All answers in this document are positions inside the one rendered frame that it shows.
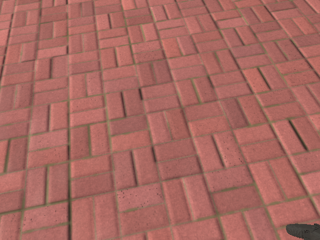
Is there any robot right hand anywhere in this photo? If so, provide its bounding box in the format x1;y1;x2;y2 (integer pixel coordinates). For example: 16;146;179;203
286;223;320;240

